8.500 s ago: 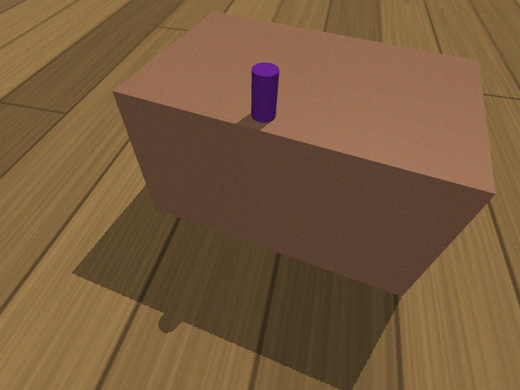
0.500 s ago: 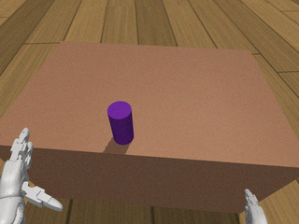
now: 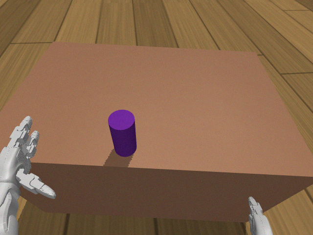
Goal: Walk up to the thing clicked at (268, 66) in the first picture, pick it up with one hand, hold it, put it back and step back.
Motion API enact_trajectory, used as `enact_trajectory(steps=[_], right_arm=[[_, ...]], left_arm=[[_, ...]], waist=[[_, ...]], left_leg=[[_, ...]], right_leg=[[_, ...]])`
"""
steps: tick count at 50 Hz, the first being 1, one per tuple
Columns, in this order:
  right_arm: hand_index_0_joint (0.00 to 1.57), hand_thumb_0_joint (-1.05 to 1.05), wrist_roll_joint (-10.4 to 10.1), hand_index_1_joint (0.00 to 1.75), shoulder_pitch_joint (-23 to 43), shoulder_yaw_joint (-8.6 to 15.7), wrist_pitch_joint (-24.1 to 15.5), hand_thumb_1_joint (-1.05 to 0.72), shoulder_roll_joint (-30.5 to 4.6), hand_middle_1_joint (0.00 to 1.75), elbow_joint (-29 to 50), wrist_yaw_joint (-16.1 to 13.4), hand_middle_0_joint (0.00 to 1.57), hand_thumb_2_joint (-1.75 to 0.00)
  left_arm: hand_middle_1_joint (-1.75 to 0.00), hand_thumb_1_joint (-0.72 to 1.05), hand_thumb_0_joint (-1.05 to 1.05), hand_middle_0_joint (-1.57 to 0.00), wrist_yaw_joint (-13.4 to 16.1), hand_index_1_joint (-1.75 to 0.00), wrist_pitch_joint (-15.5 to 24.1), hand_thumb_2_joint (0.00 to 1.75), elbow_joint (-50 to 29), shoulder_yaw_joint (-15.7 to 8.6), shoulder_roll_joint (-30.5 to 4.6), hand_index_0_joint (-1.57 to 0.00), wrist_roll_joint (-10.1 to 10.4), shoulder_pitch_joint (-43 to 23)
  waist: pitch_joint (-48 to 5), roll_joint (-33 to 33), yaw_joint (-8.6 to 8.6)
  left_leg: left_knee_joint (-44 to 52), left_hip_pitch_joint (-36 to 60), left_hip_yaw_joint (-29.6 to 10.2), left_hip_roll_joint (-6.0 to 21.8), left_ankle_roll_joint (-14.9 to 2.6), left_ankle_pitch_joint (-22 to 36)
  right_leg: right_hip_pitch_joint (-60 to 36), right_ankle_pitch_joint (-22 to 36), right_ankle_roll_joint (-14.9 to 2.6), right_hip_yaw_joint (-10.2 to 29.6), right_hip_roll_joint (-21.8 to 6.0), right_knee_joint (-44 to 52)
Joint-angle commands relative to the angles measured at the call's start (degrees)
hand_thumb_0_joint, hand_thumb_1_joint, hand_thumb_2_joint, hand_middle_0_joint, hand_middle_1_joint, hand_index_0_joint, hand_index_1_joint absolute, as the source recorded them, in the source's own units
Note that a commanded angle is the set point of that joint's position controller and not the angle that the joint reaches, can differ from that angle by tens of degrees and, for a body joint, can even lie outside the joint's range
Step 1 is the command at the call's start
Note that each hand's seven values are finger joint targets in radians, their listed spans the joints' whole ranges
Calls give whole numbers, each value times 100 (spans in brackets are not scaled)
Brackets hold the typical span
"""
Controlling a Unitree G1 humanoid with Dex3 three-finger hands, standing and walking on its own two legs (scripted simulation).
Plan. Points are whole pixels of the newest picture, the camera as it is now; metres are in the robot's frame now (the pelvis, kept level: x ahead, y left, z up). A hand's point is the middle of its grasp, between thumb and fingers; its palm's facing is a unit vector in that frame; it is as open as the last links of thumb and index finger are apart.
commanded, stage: go down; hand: left
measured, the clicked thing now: (123, 134) +0.42 +0.12 -0.04
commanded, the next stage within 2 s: none
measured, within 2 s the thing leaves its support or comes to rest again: neither
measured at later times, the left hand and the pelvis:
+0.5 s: hand (40, 140) +0.32 +0.29 +0.07, palm faces +0.01 -1.00 +0.01, open 17.8 cm; pelvis -0.02 +0.00 -0.01, yaw +0 degrees
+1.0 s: hand (40, 131) +0.35 +0.31 +0.06, palm faces +0.01 -1.00 +0.01, open 17.7 cm; pelvis -0.01 +0.00 -0.02, yaw +0 degrees
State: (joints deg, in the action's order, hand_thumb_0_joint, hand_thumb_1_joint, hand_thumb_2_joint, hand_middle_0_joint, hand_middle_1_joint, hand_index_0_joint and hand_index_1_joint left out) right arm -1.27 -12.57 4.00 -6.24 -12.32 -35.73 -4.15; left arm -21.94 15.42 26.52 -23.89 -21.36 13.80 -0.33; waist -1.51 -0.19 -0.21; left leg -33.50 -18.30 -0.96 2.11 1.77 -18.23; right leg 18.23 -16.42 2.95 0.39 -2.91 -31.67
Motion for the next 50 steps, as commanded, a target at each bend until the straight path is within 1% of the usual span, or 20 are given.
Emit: enact_trajectory(steps=[1, 4, 5, 9, 10, 12, 14, 15, 16, 19, 20, 25, 26, 28, 30, 32, 35, 36, 41, 50], right_arm=[[5, 0, 30, 5, 326, 466, -349, 55, -1139, 5, 1046, -127, 5, -5], [5, 0, 18, 5, 153, 214, -380, 55, -838, 5, 677, -115, 5, -5], [5, 0, 19, 5, 280, 306, -422, 55, -899, 5, 698, -130, 5, -5], [5, 0, 37, 5, 411, 165, -532, 55, -967, 5, 871, -110, 5, -5], [5, 0, 24, 5, 274, 51, -526, 54, -788, 5, 580, -97, 5, -5], [5, 0, 43, 5, 380, 172, -574, 54, -1086, 5, 945, -118, 5, -5], [5, 0, 48, 5, 345, -50, -596, 54, -878, 5, 856, -77, 5, -5], [5, 0, 38, 5, 354, 10, -602, 54, -896, 5, 739, -83, 5, -5], [5, 0, 63, 5, 489, 147, -665, 54, -1202, 5, 1164, -129, 5, -5], [5, 0, 82, 5, 482, -26, -703, 54, -956, 5, 1065, -121, 5, -5], [5, 0, 79, 5, 420, -1, -737, 54, -1001, 5, 1136, -147, 5, -5], [5, 0, 100, 5, 312, 15, -839, 54, -1125, 5, 1052, -200, 5, -5], [5, 0, 110, 5, 520, 113, -882, 54, -1308, 5, 1340, -237, 5, -5], [5, 0, 101, 5, 347, -87, -909, 55, -1090, 5, 1198, -222, 5, -5], [5, 0, 124, 5, 167, 134, -918, 55, -1319, 5, 1171, -265, 5, -5], [5, 0, 104, 5, 160, -120, -949, 55, -1084, 5, 1190, -235, 5, -5], [5, 0, 129, 5, 130, 64, -978, 55, -1238, 5, 1223, -249, 5, -5], [5, 0, 138, 5, -48, -44, -974, 55, -1140, 5, 1157, -233, 5, -5], [5, 0, 117, 5, 147, 52, -1011, 55, -1254, 5, 1528, -215, 5, -5], [5, 0, 101, 5, -156, 0, -979, 54, -1197, 5, 1595, -213, 5, -5]], left_arm=[[-2, -53, 0, -4, -104, -2, 479, 2, -1042, -647, -1849, -4, 137, -1716], [-4, -57, 0, -4, -354, -4, 505, 4, -630, -694, -1955, -4, 274, -2121], [-4, -57, 0, -4, -459, -4, 505, 4, -447, -578, -1870, -4, 291, -2205], [-4, -59, 0, -3, -820, -5, 481, 5, 74, -682, -2133, -4, 385, -2434], [-4, -61, 0, -4, -902, -4, 450, 4, 304, -616, -2132, -4, 384, -2394], [-3, -61, 0, -4, -998, -4, 421, 3, 446, -853, -2423, -4, 444, -2552], [-3, -61, 0, -4, -1103, -4, 381, 3, 838, -839, -2403, -4, 490, -2571], [-4, -61, 0, -4, -1166, -4, 436, 3, 487, -868, -2551, -4, 548, -2950], [-3, -61, 0, -4, -1174, -3, 389, 2, 1037, -1030, -2700, -4, 531, -2713], [-3, -61, 0, -4, -1288, -3, 511, 3, 722, -1030, -2867, -4, 531, -3240], [-3, -61, 0, -4, -1326, -3, 527, 2, 762, -959, -2817, -4, 538, -3380], [-3, -61, 0, -5, -1422, -3, 546, 3, 956, -918, -3007, -4, 497, -3694], [-3, -61, 0, -5, -1423, -4, 528, 3, 1220, -1086, -3179, -5, 475, -3560], [-2, -61, 0, -5, -1493, -2, 518, 1, 1235, -971, -3079, -5, 467, -3608], [-2, -59, 0, -6, -1521, -3, 534, 2, 1031, -1105, -3311, -5, 493, -3889], [-1, -59, 0, -5, -1534, -2, 443, 1, 1329, -985, -3110, -5, 482, -3628], [-2, -58, 0, -6, -1525, -3, 413, 3, 1455, -982, -3115, -5, 477, -3704], [-2, -60, 0, -6, -1526, -3, 377, 3, 1427, -948, -3036, -5, 484, -3686], [-2, -58, 0, -5, -1446, -3, 368, 3, 1195, -991, -3197, -4, 453, -3945], [-2, -58, 0, -5, -1403, -3, 263, 4, 1229, -1045, -3293, -4, 377, -3972]], waist=[[-1463, 427, 201], [-1294, 373, 223], [-1224, 344, 304], [-1316, 447, 242], [-1234, 538, 206], [-1499, 450, 233], [-1259, 409, 187], [-1365, 572, 133], [-1430, 232, 252], [-1575, 444, 139], [-1672, 423, 269], [-1768, 571, 347], [-1875, 418, 367], [-1845, 617, 363], [-2160, 744, 432], [-1828, 666, 362], [-1827, 717, 445], [-1871, 753, 414], [-1981, 778, 360], [-2294, 800, 388]], left_leg=[[310, 685, 147, -140, -81, 2002], [238, 489, 164, -197, -149, 1813], [231, 491, 167, -198, -162, 1719], [219, 406, 141, -188, -150, 1636], [207, 337, 145, -206, -156, 1614], [175, 375, 130, -193, -152, 1709], [137, 84, 119, -196, -163, 1549], [136, 121, 137, -213, -167, 1415], [81, 68, 122, -206, -195, 1409], [7, -5, 170, -263, -227, 1052], [-5, 101, 145, -243, -221, 1031], [-73, 26, 84, -214, -187, 821], [-149, -38, 95, -232, -208, 870], [-152, -23, 73, -212, -180, 856], [-247, 128, 72, -189, -153, 1143], [-277, -82, 68, -194, -151, 1193], [-324, -99, 51, -157, -128, 1154], [-361, -98, 55, -159, -136, 1267], [-422, -225, 33, -154, -107, 1009], [-733, -66, -9, -109, -112, 1901]], right_leg=[[-454, 1692, -284, -274, 253, 170], [-352, 1693, -263, -256, 215, 162], [-202, 1622, -255, -236, 210, 146], [-108, 1506, -295, -273, 220, 83], [-59, 1493, -310, -268, 213, 68], [-104, 1552, -304, -272, 217, 48], [-21, 1400, -317, -272, 221, 28], [7, 1288, -312, -260, 212, 34], [-12, 1319, -288, -254, 217, 25], [89, 1040, -281, -181, 199, 17], [157, 1006, -280, -189, 213, -14], [423, 799, -317, -222, 251, -127], [346, 877, -293, -194, 231, -135], [480, 844, -309, -214, 244, -217], [506, 1063, -313, -219, 252, -287], [579, 1062, -321, -250, 258, -333], [809, 932, -325, -273, 289, -411], [797, 1008, -324, -273, 285, -431], [853, 787, -333, -285, 298, -523], [985, 1289, -328, -281, 300, -749]])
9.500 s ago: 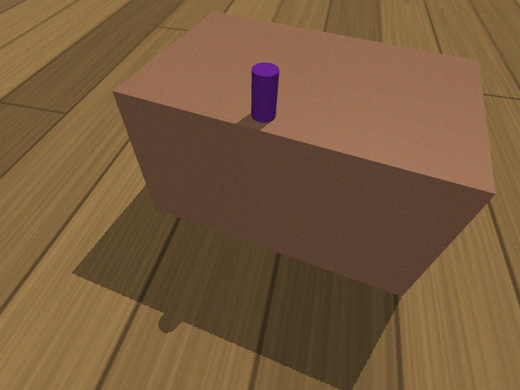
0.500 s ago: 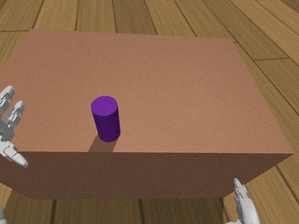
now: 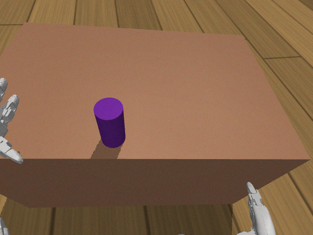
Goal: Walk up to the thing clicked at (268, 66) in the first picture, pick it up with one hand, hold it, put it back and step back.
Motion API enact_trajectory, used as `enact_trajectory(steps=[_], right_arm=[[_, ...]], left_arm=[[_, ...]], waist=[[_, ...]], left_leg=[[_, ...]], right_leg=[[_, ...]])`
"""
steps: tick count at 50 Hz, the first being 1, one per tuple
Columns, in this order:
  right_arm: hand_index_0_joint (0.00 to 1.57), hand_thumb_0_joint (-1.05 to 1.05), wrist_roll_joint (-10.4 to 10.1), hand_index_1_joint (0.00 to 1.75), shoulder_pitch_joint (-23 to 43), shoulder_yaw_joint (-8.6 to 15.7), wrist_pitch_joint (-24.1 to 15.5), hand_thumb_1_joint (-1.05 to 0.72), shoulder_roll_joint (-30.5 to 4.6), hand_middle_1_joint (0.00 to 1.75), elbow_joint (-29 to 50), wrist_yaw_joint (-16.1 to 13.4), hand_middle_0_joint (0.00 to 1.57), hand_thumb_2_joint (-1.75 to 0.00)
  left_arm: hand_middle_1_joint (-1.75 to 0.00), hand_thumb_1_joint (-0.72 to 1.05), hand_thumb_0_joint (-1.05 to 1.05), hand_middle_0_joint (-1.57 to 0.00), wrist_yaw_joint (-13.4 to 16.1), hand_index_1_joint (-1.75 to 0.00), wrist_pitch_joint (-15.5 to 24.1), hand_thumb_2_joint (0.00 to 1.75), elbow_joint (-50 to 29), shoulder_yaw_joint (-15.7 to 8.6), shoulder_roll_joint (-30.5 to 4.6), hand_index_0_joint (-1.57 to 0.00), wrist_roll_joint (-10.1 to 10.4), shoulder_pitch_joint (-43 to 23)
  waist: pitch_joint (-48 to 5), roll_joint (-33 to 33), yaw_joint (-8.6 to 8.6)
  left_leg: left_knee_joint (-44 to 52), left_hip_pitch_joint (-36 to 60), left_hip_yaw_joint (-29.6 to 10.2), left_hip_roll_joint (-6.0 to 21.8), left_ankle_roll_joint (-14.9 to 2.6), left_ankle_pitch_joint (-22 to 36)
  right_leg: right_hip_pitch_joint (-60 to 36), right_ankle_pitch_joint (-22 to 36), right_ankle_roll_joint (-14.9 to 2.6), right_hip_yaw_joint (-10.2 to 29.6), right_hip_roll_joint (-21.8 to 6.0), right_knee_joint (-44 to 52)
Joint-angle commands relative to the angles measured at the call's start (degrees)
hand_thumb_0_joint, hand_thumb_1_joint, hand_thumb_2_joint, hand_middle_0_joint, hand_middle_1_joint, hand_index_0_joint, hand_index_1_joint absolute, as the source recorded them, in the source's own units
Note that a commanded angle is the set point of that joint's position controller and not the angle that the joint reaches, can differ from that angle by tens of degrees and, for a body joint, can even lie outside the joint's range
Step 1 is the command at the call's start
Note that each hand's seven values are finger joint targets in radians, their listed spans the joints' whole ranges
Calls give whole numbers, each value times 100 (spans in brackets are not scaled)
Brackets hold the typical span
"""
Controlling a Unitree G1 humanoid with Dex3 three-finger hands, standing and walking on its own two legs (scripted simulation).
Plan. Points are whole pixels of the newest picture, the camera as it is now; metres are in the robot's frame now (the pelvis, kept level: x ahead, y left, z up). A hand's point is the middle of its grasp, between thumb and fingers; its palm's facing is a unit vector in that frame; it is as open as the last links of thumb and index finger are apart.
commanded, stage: go down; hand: left
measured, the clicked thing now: (111, 124) +0.43 +0.12 -0.02
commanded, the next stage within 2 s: approach in 1.20 s
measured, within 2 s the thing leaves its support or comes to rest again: neither
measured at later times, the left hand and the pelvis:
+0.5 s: hand (17, 119) +0.37 +0.31 +0.08, palm faces -0.02 -1.00 +0.01, open 17.7 cm; pelvis +0.01 +0.00 -0.01, yaw +0 degrees
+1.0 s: hand (20, 122) +0.37 +0.31 +0.08, palm faces -0.02 -1.00 +0.02, open 17.6 cm; pelvis +0.00 +0.00 -0.02, yaw +0 degrees
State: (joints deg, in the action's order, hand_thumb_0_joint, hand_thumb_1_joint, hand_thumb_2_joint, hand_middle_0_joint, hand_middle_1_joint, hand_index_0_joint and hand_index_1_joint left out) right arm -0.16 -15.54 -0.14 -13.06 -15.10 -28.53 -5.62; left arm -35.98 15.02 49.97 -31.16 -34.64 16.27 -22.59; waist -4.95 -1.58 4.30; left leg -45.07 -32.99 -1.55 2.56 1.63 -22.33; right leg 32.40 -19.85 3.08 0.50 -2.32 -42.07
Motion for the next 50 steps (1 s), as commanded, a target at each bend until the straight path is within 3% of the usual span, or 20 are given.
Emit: enact_trajectory(steps=[1, 2, 5, 10, 15, 17, 19, 20, 24, 26, 30, 32, 33, 34, 36, 38, 39, 42, 45, 50], right_arm=[[5, 0, -3, 5, 99, 419, -294, 54, -947, 5, 876, -49, 5, -5], [5, 0, -7, 5, 26, 352, -263, 54, -811, 5, 681, -38, 5, -5], [5, 0, -17, 5, 156, 495, -285, 55, -1046, 5, 1033, -54, 5, -5], [5, 0, -31, 5, 22, 419, -260, 54, -960, 5, 978, -20, 5, -5], [5, 0, -34, 5, 118, 446, -303, 54, -1001, 5, 1311, -42, 5, -5], [5, 0, -41, 5, -53, 299, -299, 54, -858, 5, 1225, -42, 5, -6], [5, 0, -25, 5, -158, 480, -276, 54, -1070, 5, 1186, -65, 5, -5], [5, 0, -15, 5, -79, 437, -298, 54, -1111, 5, 1405, -64, 5, -5], [5, 0, -37, 5, -161, 479, -240, 54, -1051, 5, 1145, -58, 5, -5], [5, 0, -53, 5, -202, 433, -253, 54, -1004, 5, 1242, -25, 5, -5], [5, 0, -56, 5, -283, 389, -220, 54, -946, 5, 1278, 41, 5, -5], [5, 0, -51, 5, -130, 420, -247, 54, -993, 5, 1491, 42, 5, -5], [5, 0, -56, 5, -108, 296, -257, 54, -903, 5, 1538, 62, 5, -5], [5, 0, -64, 5, -14, 426, -280, 54, -1021, 5, 1656, 21, 5, -5], [5, 0, -56, 5, -3, 361, -291, 54, -944, 5, 1588, -13, 5, -5], [5, 0, -52, 5, 47, 403, -306, 54, -1032, 5, 1747, -46, 5, -5], [5, 0, -52, 5, -32, 373, -304, 54, -980, 5, 1679, -69, 5, -5], [5, 0, -46, 5, -324, 493, -287, 55, -1117, 5, 1429, -94, 5, -5], [5, 0, -44, 5, -473, 551, -259, 55, -1128, 5, 1503, -56, 5, -5], [5, 0, -83, 5, -212, 265, -260, 55, -878, 5, 1793, 44, 5, -5]], left_arm=[[-1, -59, 0, -5, -6, -3, 282, 3, -1067, -342, -1988, -4, 137, -1696], [-1, -57, 0, -5, -43, -2, 281, 3, -1073, -333, -1962, -4, 143, -1702], [-1, -56, 0, -5, -61, -2, 251, 4, -1094, -409, -2103, -4, 162, -1724], [-1, -58, 0, -5, -126, -3, 217, 3, -959, -488, -2182, -3, 179, -1739], [-1, -57, 0, -5, -172, -3, 234, 5, -1070, -323, -2031, -3, 169, -1935], [-1, -58, 0, -5, -200, -2, 218, 3, -1172, -296, -1982, -3, 205, -1919], [-1, -55, 0, -5, -198, -2, 205, 4, -1336, -465, -2288, -3, 184, -1874], [-1, -55, 0, -4, -191, -2, 183, 4, -1338, -502, -2382, -3, 145, -1867], [0, -51, 0, -4, -135, -1, 103, 4, -1193, -470, -2244, -2, 155, -1766], [-1, -53, 0, -4, -151, -2, 69, 4, -1180, -407, -2018, -3, 213, -1703], [0, -54, 0, -4, -182, -2, 59, 4, -1013, -412, -2078, -3, 191, -1512], [0, -56, 0, -4, -228, -2, 78, 3, -1114, -416, -2104, -3, 179, -1583], [0, -57, 0, -4, -221, -1, 110, 2, -1300, -367, -2055, -3, 206, -1787], [0, -57, 0, -4, -226, -1, 132, 2, -1304, -473, -2164, -3, 238, -1862], [-1, -57, 0, -4, -237, -2, 187, 3, -1482, -384, -2094, -3, 259, -2166], [-1, -57, 0, -4, -160, -2, 208, 3, -1663, -434, -2279, -3, 192, -2346], [-1, -56, 0, -4, -156, -2, 203, 3, -1538, -296, -2117, -3, 166, -2310], [-1, -56, 0, -4, -109, -2, 157, 4, -1154, -348, -2124, -3, 146, -2074], [0, -52, 0, -4, -119, -1, 87, 3, -846, -394, -2177, -3, 122, -1775], [0, -53, 0, -4, -173, 0, 116, 2, -1361, -446, -2280, -3, 190, -1963]], waist=[[-1903, 930, -83], [-1839, 1021, -109], [-1778, 780, -62], [-1824, 810, -93], [-2030, 741, 11], [-2323, 1092, -31], [-2430, 1191, -91], [-2508, 1082, -37], [-1856, 1052, -87], [-1812, 938, -67], [-1623, 889, -122], [-1850, 884, -126], [-1923, 1007, -131], [-2056, 940, -80], [-2139, 920, -29], [-2390, 1027, -21], [-2245, 1019, 76], [-1869, 937, 103], [-1676, 763, 73], [-1976, 1010, -177]], left_leg=[[418, 1365, 39, -140, -87, 2357], [392, 1281, 75, -176, -100, 2226], [374, 1071, 141, -243, -152, 1817], [310, 1010, 69, -205, -133, 1907], [180, 1090, 86, -225, -163, 1868], [102, 1398, 50, -191, -112, 2370], [31, 1523, 29, -181, -97, 2737], [3, 1559, 20, -170, -102, 2853], [97, 1133, 58, -192, -111, 2409], [127, 1081, 20, -156, -109, 2312], [114, 726, 80, -226, -135, 1941], [95, 841, 42, -202, -129, 1958], [105, 908, 38, -192, -113, 1928], [55, 954, 32, -192, -128, 1916], [9, 1010, 37, -210, -144, 1880], [-1, 1196, 14, -205, -126, 1878], [-7, 1190, 36, -213, -131, 1758], [53, 986, -10, -198, -108, 1484], [10, 654, 30, -244, -142, 1243], [-37, 623, 95, -272, -128, 1372]], right_leg=[[-434, 1610, -348, -305, 245, 266], [-369, 1563, -341, -278, 226, 270], [-487, 1510, -305, -223, 188, 285], [-358, 1443, -333, -273, 221, 167], [-274, 1486, -301, -233, 200, 97], [-268, 1668, -320, -272, 202, 18], [-239, 1839, -311, -279, 209, 6], [-297, 1943, -303, -288, 212, -1], [-140, 1647, -329, -271, 213, 9], [-99, 1514, -344, -307, 239, -34], [-112, 1375, -336, -274, 214, -42], [-108, 1354, -335, -282, 217, -80], [-110, 1289, -354, -283, 223, -100], [-147, 1306, -328, -276, 223, -96], [-150, 1372, -308, -253, 207, -105], [-108, 1323, -321, -263, 213, -129], [-22, 1262, -313, -253, 208, -107], [207, 1032, -336, -285, 227, -124], [250, 924, -318, -276, 219, -125], [1, 986, -338, -250, 195, -172]])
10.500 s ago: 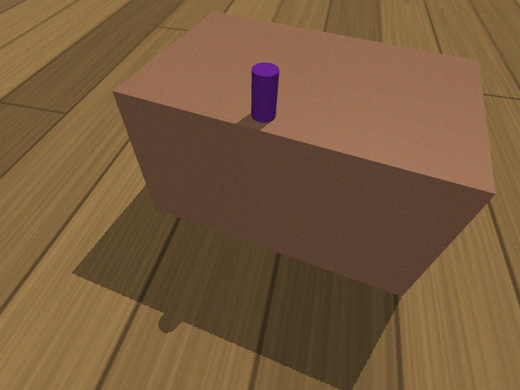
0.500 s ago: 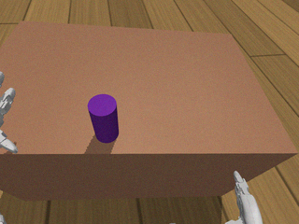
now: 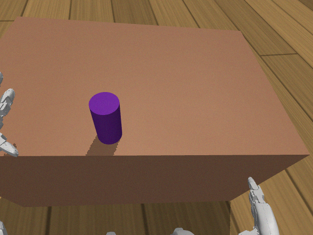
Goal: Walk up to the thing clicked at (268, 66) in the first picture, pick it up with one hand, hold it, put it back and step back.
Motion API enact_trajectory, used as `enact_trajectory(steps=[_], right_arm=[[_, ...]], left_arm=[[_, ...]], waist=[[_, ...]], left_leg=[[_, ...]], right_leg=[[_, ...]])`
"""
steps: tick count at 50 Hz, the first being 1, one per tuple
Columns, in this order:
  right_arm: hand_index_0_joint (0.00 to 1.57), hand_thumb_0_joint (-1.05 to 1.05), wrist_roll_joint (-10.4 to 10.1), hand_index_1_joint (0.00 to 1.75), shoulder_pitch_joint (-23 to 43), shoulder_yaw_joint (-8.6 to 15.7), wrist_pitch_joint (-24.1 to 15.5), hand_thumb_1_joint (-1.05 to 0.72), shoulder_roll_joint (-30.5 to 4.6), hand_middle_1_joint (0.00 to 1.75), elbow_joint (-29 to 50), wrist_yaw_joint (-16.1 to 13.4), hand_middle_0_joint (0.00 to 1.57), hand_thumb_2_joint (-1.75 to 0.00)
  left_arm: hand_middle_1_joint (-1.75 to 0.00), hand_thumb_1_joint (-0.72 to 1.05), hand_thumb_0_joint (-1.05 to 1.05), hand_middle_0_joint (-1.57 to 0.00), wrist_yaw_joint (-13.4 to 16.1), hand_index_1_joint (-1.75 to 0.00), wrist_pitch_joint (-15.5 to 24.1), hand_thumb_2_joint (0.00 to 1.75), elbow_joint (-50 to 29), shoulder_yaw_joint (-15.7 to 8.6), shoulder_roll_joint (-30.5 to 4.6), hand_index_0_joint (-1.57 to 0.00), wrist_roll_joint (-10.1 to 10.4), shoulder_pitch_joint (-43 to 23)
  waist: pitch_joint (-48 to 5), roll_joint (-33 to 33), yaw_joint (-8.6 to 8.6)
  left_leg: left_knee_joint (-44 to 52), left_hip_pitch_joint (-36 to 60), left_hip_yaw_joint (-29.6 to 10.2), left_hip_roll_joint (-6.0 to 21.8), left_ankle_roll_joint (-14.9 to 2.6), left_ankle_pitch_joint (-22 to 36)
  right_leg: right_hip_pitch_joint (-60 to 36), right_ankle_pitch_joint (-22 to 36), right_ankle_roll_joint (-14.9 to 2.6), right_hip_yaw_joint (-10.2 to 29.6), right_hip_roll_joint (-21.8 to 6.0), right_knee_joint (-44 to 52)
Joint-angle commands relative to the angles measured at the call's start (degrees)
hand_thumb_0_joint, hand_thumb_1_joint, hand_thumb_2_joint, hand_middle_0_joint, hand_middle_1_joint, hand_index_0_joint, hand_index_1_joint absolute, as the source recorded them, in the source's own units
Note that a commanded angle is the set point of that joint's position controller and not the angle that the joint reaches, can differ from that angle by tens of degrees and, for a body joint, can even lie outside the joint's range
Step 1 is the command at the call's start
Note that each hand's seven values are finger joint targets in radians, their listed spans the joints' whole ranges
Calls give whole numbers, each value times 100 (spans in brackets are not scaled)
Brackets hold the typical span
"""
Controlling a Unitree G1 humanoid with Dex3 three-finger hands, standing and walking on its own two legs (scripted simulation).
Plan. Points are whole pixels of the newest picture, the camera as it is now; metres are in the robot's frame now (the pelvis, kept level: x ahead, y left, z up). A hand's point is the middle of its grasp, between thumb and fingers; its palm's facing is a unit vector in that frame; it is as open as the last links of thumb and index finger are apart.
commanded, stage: go down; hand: left
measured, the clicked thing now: (107, 120) +0.43 +0.12 +0.00
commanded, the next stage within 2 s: approach in 0.20 s
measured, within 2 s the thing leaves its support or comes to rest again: neither
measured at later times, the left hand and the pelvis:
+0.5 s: hand (16, 121) +0.38 +0.31 +0.08, palm faces -0.02 -1.00 +0.05, open 17.5 cm; pelvis +0.00 +0.00 +0.00, yaw +0 degrees
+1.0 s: hand (86, 125) +0.43 +0.18 -0.02, palm faces -0.07 -1.00 +0.07, open 17.6 cm; pelvis -0.02 +0.00 -0.05, yaw -1 degrees
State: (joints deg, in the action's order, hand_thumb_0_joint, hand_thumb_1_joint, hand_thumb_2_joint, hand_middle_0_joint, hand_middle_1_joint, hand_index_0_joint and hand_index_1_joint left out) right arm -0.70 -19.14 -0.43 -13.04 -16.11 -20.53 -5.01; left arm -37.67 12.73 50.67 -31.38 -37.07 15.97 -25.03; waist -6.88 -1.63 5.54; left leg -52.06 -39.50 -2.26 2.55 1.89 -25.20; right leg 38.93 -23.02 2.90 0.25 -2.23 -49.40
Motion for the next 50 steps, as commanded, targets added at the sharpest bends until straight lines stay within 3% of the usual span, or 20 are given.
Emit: enact_trajectory(steps=[1, 2, 5, 12, 13, 17, 18, 20, 25, 27, 31, 32, 33, 36, 38, 42, 43, 44, 47, 50], right_arm=[[5, 0, -32, 5, 127, 281, -259, 54, -743, 5, 937, -21, 5, -5], [5, 0, -33, 5, 190, 203, -266, 54, -681, 5, 1061, -26, 5, -5], [5, 0, -27, 5, 423, 432, -281, 54, -988, 5, 1202, -143, 5, -5], [5, 0, -23, 5, -227, 496, -201, 54, -953, 5, 672, -138, 5, -5], [5, 0, -24, 5, -126, 594, -210, 55, -1091, 5, 899, -138, 5, -5], [5, 0, -37, 5, -192, 330, -210, 58, -824, 5, 1141, -33, 5, -4], [5, 0, -33, 5, -254, 446, -218, 57, -927, 5, 1223, -49, 5, -4], [5, 0, -35, 5, -41, 210, -228, 56, -659, 5, 1106, -9, 5, -4], [5, 0, 24, 5, 359, 351, -277, 57, -818, 5, 1193, 6, 5, -4], [5, 0, 69, 5, 86, 625, -246, 58, -1086, 5, 1143, 8, 5, -4], [5, 0, 106, 5, -308, 792, -159, 59, -1124, 5, 1421, 113, 5, -4], [5, 0, 113, 5, -416, 697, -114, 58, -993, 5, 1437, 163, 5, -4], [5, 0, 115, 5, -474, 806, -85, 58, -1079, 5, 1581, 187, 5, -4], [5, 0, 161, 5, -464, 662, -38, 57, -828, 5, 1924, 294, 5, -4], [5, 0, 217, 5, -319, 576, -1, 57, -733, 5, 2273, 368, 5, -4], [5, 0, 307, 5, -200, 753, 73, 54, -841, 5, 2578, 398, 5, -5], [5, 0, 316, 5, -250, 877, 81, 54, -905, 5, 2761, 387, 5, -5], [5, 0, 347, 5, -303, 798, 119, 54, -826, 5, 2633, 394, 5, -5], [5, 0, 381, 5, -562, 975, 249, 55, -899, 5, 2434, 375, 5, -5], [5, 0, 351, 5, -766, 908, 350, 55, -731, 5, 2471, 405, 5, -5]], left_arm=[[0, -54, 0, -4, -11, -1, 362, 1, -1556, -405, -2070, -4, 210, -1902], [0, -54, 0, -4, -5, -1, 350, 1, -1540, -408, -2031, -4, 212, -1857], [0, -54, 0, -4, 50, -1, 336, 2, -1643, -478, -2184, -4, 218, -1969], [0, -50, 0, -4, 11, 0, 190, 2, -872, -195, -1788, -3, 184, -1628], [0, -52, 0, -4, 6, 0, 192, 1, -853, -325, -1927, -3, 187, -1551], [0, -48, 0, -7, -23, -2, 273, 0, -1156, -401, -2068, -5, 182, -1713], [-1, -50, 0, -7, -17, -3, 278, 1, -1091, -421, -1999, -5, 214, -1706], [-1, -52, 0, -7, 13, -3, 335, 1, -1163, -216, -1719, -5, 203, -1903], [0, -52, 0, -7, 101, -2, 454, 2, -794, 364, -892, -4, 171, -2209], [0, -51, 0, -6, 241, -2, 540, 3, -738, 407, -899, -4, 101, -2239], [0, -49, 0, -5, 609, -1, 783, 2, -595, 449, -629, -5, 9, -2203], [0, -51, 0, -5, 709, 0, 886, 1, -698, 346, -693, -5, 16, -2227], [0, -52, 0, -5, 785, 0, 969, 1, -611, 237, -766, -5, 18, -2173], [0, -56, 0, -5, 949, 0, 1246, 0, -563, 356, -424, -5, -40, -2219], [-1, -55, 0, -5, 1108, -1, 1429, 2, -858, 346, -574, -5, -184, -2427], [-2, -58, 0, -6, 1487, -2, 1725, 1, -1505, 376, -491, -5, -258, -2973], [-1, -57, 0, -6, 1543, -1, 1651, 0, -981, 814, 266, -5, -311, -2736], [-1, -57, 0, -6, 1637, -2, 1621, 2, -908, 880, 424, -5, -346, -2768], [0, -56, 0, -6, 1966, 0, 1600, 1, -1265, 987, 351, -5, -542, -2924], [0, -53, 0, -5, 2164, 0, 1535, 0, -824, 1137, 689, -6, -628, -2569]], waist=[[-1896, 1123, -254], [-2045, 1092, -266], [-2278, 986, -203], [-1475, 713, -51], [-1507, 568, -67], [-1678, 770, -168], [-1827, 604, -69], [-1720, 824, -110], [-1718, 1040, 117], [-1753, 1009, 233], [-1687, 599, 423], [-1764, 628, 360], [-1811, 548, 382], [-1943, 449, 385], [-2431, 857, 286], [-3484, 1667, 141], [-3362, 1526, 397], [-3094, 1439, 380], [-3272, 1587, 309], [-2607, 877, 397]], left_leg=[[656, 1383, 140, -243, -138, 1724], [633, 1459, 133, -237, -138, 1847], [569, 1551, 134, -242, -160, 2034], [636, 1183, 156, -261, -179, 1556], [630, 1100, 141, -264, -193, 1453], [582, 1154, 165, -273, -169, 1676], [518, 1233, 154, -255, -195, 1897], [481, 1185, 164, -260, -188, 2006], [430, 1363, -18, -119, -109, 1967], [369, 1375, -38, -87, -93, 1804], [106, 1106, -21, -104, -119, 1598], [-37, 902, 52, -162, -148, 1603], [-113, 783, 47, -156, -159, 1600], [-376, 472, 85, -179, -182, 1679], [-556, 467, 145, -212, -165, 1989], [-738, 931, 47, -154, -25, 2610], [-747, 959, 21, -109, -16, 2562], [-750, 713, -20, -79, -5, 2403], [-757, 528, 50, -110, -34, 1993], [-675, -141, 102, -142, -119, 1168]], right_leg=[[-633, 1327, -327, -227, 192, 538], [-706, 1405, -322, -230, 196, 531], [-902, 1632, -301, -190, 180, 531], [-410, 1308, -303, -215, 212, 558], [-448, 1227, -289, -219, 209, 562], [-542, 1341, -298, -230, 202, 500], [-605, 1538, -281, -228, 207, 471], [-513, 1601, -298, -192, 184, 410], [144, 1252, -357, -271, 225, 260], [338, 1120, -367, -292, 249, 213], [550, 1148, -348, -309, 272, 74], [486, 1257, -336, -264, 240, 20], [483, 1267, -332, -249, 242, -50], [561, 1434, -312, -196, 228, -283], [464, 1669, -335, -121, 182, -452], [477, 1857, -413, -146, 205, -791], [661, 1804, -415, -181, 246, -809], [845, 1676, -424, -213, 268, -828], [813, 1478, -425, -190, 261, -823], [748, 1093, -371, -193, 272, -727]])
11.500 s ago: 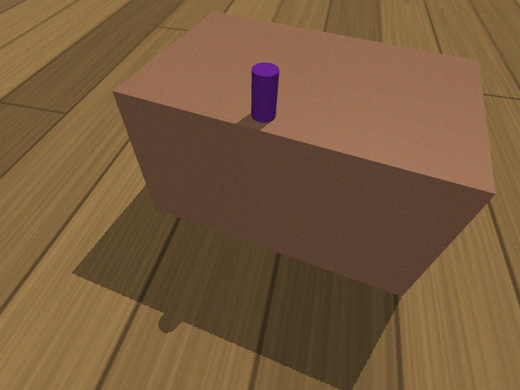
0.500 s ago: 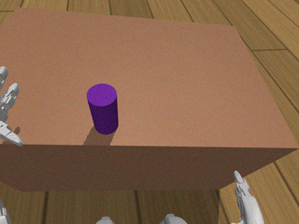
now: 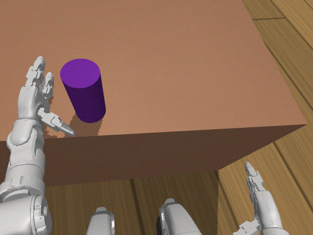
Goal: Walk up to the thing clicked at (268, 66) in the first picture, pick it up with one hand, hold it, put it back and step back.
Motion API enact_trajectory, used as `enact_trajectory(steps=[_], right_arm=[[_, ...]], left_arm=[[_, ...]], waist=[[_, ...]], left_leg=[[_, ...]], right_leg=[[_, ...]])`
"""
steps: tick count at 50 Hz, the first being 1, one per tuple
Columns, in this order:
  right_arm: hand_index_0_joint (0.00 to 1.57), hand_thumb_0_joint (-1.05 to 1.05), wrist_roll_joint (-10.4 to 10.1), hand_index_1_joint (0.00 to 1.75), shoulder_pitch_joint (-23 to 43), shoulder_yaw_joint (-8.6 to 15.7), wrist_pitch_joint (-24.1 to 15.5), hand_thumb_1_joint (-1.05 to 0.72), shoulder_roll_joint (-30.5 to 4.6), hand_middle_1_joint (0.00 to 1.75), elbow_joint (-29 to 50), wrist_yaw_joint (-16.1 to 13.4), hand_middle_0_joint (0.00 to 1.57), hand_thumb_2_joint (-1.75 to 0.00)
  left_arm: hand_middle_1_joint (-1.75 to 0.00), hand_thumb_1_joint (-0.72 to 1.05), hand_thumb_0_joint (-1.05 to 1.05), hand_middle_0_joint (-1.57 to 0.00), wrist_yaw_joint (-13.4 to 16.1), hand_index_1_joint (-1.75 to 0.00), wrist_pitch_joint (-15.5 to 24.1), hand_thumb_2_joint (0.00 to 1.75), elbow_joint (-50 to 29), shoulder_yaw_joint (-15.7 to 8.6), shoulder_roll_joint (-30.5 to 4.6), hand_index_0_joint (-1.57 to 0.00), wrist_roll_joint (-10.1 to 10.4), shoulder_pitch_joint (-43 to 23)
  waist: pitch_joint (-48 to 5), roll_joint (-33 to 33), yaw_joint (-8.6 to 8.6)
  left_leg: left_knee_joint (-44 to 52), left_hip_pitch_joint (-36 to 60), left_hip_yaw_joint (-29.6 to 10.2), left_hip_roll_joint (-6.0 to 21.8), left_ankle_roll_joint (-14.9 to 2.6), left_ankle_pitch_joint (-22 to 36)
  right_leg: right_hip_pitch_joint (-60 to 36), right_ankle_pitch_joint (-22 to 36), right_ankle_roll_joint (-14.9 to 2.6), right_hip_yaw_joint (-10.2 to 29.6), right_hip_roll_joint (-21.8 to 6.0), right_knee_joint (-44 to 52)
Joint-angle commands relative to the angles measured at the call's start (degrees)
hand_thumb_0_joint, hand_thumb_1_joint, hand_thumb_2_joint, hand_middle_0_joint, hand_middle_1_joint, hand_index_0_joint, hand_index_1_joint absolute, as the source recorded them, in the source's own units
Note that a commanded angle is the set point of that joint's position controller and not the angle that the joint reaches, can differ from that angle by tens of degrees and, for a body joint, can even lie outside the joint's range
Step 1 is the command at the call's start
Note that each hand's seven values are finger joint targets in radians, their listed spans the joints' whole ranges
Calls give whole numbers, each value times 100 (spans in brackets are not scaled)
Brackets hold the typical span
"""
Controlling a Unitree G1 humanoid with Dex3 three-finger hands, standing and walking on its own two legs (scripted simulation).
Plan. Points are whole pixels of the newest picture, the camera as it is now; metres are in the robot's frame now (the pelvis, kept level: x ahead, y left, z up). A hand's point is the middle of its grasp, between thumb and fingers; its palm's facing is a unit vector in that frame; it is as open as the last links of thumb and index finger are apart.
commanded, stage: close in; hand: left
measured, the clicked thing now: (86, 94) +0.45 +0.12 +0.05
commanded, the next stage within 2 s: rest palm in 0.20 s
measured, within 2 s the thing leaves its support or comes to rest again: leaves its support in 1.72 s
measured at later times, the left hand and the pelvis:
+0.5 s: hand (84, 100) +0.45 +0.13 +0.02, palm faces -0.04 -1.00 +0.05, open 17.4 cm; pelvis +0.00 +0.00 -0.01, yaw +0 degrees
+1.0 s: hand (88, 102) +0.44 +0.12 +0.02, palm faces -0.02 -1.00 +0.02, open 13.3 cm; pelvis -0.01 +0.00 -0.01, yaw +0 degrees
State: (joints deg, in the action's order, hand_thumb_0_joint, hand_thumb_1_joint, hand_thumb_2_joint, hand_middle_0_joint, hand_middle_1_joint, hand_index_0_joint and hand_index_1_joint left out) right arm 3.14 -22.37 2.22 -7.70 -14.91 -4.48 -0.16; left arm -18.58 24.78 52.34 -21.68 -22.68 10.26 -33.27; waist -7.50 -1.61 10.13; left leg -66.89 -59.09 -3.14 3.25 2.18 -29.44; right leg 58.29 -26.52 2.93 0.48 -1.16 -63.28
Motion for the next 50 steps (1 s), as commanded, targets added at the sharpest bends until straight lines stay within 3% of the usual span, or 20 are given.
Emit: enact_trajectory(steps=[1, 4, 9, 15, 16, 19, 21, 23, 27, 30, 32, 35, 37, 38, 39, 40, 42, 43, 45, 50], right_arm=[[5, 0, -43, 5, -460, 650, -161, 56, -850, 5, 898, -84, 5, -5], [5, 0, -89, 5, -391, 757, -87, 56, -945, 5, 1196, -67, 5, -5], [5, 0, -100, 5, -334, 737, 16, 56, -811, 5, 1293, -32, 5, -5], [5, 0, -70, 5, -305, 651, 46, 55, -735, 5, 1578, 3, 5, -5], [5, 0, -74, 5, -367, 765, 57, 54, -810, 5, 1474, -13, 5, -6], [5, 0, -37, 5, -326, 957, 111, 54, -950, 5, 1425, -3, 5, -6], [5, 0, -40, 5, -399, 804, 156, 54, -804, 5, 1494, 20, 5, -6], [5, 0, -57, 5, -347, 870, 191, 54, -812, 5, 1389, 29, 5, -6], [5, 0, -90, 5, -281, 749, 248, 55, -724, 5, 1720, 48, 5, -5], [5, 0, -78, 5, -383, 859, 329, 53, -766, 5, 1549, 44, 5, -5], [5, 0, -64, 5, -528, 807, 352, 52, -723, 5, 1671, 49, 5, -5], [5, 0, -75, 5, -514, 957, 388, 52, -824, 5, 1633, 48, 5, -5], [5, 0, -81, 5, -392, 766, 412, 52, -703, 5, 1816, 86, 5, -5], [5, 0, -78, 5, -483, 844, 417, 52, -723, 5, 1627, 76, 5, -5], [5, 0, -86, 5, -443, 829, 422, 52, -779, 5, 1730, 69, 5, -5], [5, 0, -71, 5, -415, 835, 430, 52, -772, 5, 1615, 75, 5, -5], [5, 0, -90, 5, -316, 799, 445, 52, -740, 5, 1711, 90, 5, -5], [5, 0, -77, 5, -324, 781, 441, 52, -682, 5, 1636, 99, 5, -5], [5, 0, -75, 5, -272, 915, 419, 52, -840, 5, 1753, 90, 5, -5], [5, 0, -73, 5, -412, 864, 452, 52, -781, 5, 1780, 108, 5, -5]], left_arm=[[0, -49, 0, -5, 323, 0, 356, 0, -1120, 54, -858, -6, -38, -1849], [0, -45, 0, -4, 497, 0, 376, 0, -1134, -67, -982, -6, -48, -1918], [0, -45, 0, -4, 694, 0, 454, 2, -1132, 61, -692, -5, -147, -2128], [0, -48, 0, -5, 730, 0, 496, 0, -1310, 392, -423, -4, -275, -2313], [0, -51, 0, -8, 759, 0, 492, 1, -1361, 345, -555, -5, -293, -2423], [0, -51, 0, -9, 879, 0, 442, 0, -1266, 409, -322, -6, -294, -2255], [0, -51, 0, -10, 962, 0, 394, 0, -1216, 493, -138, -7, -297, -2071], [0, -51, 0, -9, 1038, 0, 416, 0, -1337, 507, -118, -7, -322, -2016], [-16, -38, 0, -34, 1164, -15, 465, 8, -1387, 617, -16, -34, -384, -2061], [-21, -42, 0, -41, 1251, -20, 505, 8, -1543, 629, -48, -41, -395, -2258], [-23, -40, 0, -47, 1243, -23, 478, 8, -1471, 855, 240, -46, -443, -2255], [-27, -37, 0, -51, 1268, -26, 472, 11, -1648, 899, 175, -51, -460, -2470], [-29, -34, 0, -53, 1268, -28, 428, 13, -1581, 885, 234, -53, -461, -2290], [-29, -36, 0, -54, 1251, -29, 416, 13, -1676, 1147, 522, -53, -438, -2477], [-32, -35, 0, -56, 1298, -31, 389, 16, -1478, 867, 160, -55, -440, -2322], [-34, -33, 0, -57, 1309, -33, 376, 18, -1375, 963, 326, -57, -443, -2297], [-37, -32, 0, -61, 1361, -37, 420, 21, -1359, 739, 57, -60, -450, -2303], [-39, -29, 0, -62, 1334, -39, 425, 23, -1160, 987, 469, -61, -433, -2316], [-44, -26, 0, -65, 1371, -44, 480, 29, -1068, 698, 139, -65, -455, -2148], [-56, -18, 0, -77, 1322, -56, 596, 39, -1423, 751, 82, -77, -459, -2248]], waist=[[-2584, 828, -65], [-2385, 451, -78], [-2050, 382, -61], [-2884, 820, -52], [-2853, 895, -29], [-2874, 882, -32], [-2852, 735, -58], [-2625, 708, -59], [-2615, 376, -22], [-2683, 571, -9], [-2742, 454, 161], [-2718, 649, 132], [-2948, 678, 12], [-2784, 770, 123], [-2816, 718, 58], [-2626, 655, 73], [-2572, 655, 19], [-2311, 497, 121], [-2372, 466, 80], [-2738, 648, 26]], left_leg=[[795, 1783, 185, -207, -157, 1624], [795, 1511, 218, -226, -214, 1471], [871, 1335, 241, -250, -228, 1003], [746, 1876, 180, -218, -157, 1539], [719, 1847, 187, -219, -161, 1508], [656, 1856, 173, -206, -152, 1725], [624, 1773, 197, -219, -181, 1831], [669, 1622, 227, -220, -190, 1547], [710, 1480, 250, -235, -218, 1467], [651, 1678, 238, -234, -203, 1759], [595, 1744, 250, -234, -241, 1843], [683, 1895, 228, -224, -187, 1810], [693, 2071, 222, -214, -170, 1972], [699, 2090, 197, -198, -149, 1992], [708, 2031, 194, -200, -158, 1984], [708, 1930, 177, -189, -156, 1946], [745, 1783, 205, -207, -169, 1706], [746, 1594, 224, -218, -199, 1454], [770, 1616, 211, -211, -185, 1382], [803, 1794, 229, -241, -165, 1437]], right_leg=[[-1263, 1497, -358, -224, 166, 629], [-1422, 1487, -316, -195, 176, 646], [-1218, 1105, -319, -150, 165, 662], [-1247, 1422, -371, -209, 174, 448], [-1196, 1403, -372, -198, 177, 447], [-1147, 1544, -373, -211, 174, 422], [-1308, 1723, -342, -201, 173, 446], [-1241, 1537, -338, -181, 171, 475], [-1488, 1578, -308, -174, 179, 493], [-1401, 1798, -314, -168, 175, 422], [-1367, 1966, -283, -140, 173, 446], [-1280, 1833, -317, -174, 168, 459], [-1355, 1913, -320, -187, 165, 445], [-1220, 1875, -339, -207, 174, 415], [-1312, 1864, -330, -211, 170, 435], [-1223, 1828, -333, -222, 177, 416], [-1304, 1681, -330, -201, 172, 442], [-1199, 1532, -316, -182, 167, 488], [-1192, 1442, -326, -200, 178, 471], [-1389, 1477, -342, -193, 172, 455]])
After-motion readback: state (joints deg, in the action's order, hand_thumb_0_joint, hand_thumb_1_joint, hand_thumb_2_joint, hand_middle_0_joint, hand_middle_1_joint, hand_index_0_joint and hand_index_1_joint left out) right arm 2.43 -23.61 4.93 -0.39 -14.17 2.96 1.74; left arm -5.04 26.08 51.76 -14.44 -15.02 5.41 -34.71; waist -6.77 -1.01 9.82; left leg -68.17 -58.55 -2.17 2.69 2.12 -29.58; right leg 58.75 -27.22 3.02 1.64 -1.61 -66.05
